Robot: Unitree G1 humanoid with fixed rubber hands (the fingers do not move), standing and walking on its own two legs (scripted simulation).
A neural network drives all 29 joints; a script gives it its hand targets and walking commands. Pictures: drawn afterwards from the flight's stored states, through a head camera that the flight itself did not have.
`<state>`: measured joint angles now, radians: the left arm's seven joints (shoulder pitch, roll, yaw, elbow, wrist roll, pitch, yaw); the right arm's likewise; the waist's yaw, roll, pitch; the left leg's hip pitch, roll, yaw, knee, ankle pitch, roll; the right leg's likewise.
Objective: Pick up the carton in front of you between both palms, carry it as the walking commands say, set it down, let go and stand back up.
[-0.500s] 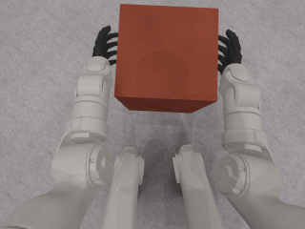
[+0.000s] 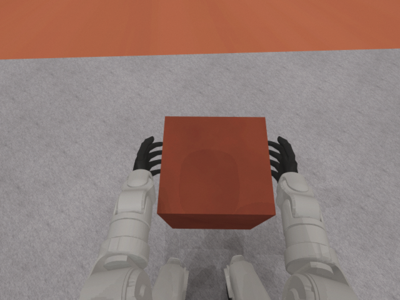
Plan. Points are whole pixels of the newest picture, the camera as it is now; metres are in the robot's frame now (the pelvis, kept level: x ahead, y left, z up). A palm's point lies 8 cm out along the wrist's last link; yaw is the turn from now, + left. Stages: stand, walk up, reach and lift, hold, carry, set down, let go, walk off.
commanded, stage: reach and lift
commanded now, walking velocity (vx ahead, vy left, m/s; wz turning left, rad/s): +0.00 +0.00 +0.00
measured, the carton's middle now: (212, 179) +0.39 -0.02 -0.12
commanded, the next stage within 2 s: hold in 1.56 s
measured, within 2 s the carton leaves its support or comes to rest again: neither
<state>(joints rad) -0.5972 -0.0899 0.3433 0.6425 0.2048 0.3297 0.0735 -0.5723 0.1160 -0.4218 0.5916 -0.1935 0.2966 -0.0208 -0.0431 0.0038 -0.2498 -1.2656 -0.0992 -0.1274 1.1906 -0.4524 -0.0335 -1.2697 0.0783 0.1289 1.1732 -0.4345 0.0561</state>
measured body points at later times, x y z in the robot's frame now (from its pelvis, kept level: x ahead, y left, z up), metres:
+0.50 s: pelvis +0.04 -0.01 +0.10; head +0.04 +0.00 +0.55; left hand +0.35 +0.14 +0.10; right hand +0.35 -0.16 +0.11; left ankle +0.04 +0.13 -0.63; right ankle +0.05 -0.14 -0.63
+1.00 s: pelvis +0.03 -0.01 +0.11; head +0.00 -0.01 +0.56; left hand +0.34 +0.14 +0.13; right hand +0.34 -0.16 +0.14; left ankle +0.05 +0.13 -0.63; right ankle +0.05 -0.14 -0.63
